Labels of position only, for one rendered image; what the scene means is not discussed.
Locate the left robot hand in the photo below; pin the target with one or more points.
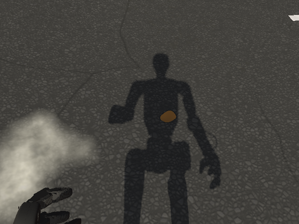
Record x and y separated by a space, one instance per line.
30 212

